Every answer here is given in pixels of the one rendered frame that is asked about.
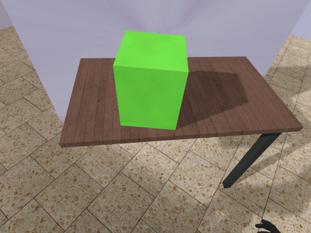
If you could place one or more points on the carton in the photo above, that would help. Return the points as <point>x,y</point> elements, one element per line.
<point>150,71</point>

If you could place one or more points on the table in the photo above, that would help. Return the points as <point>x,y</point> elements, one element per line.
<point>223,96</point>

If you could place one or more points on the right robot hand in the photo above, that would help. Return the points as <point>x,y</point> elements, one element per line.
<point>268,226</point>

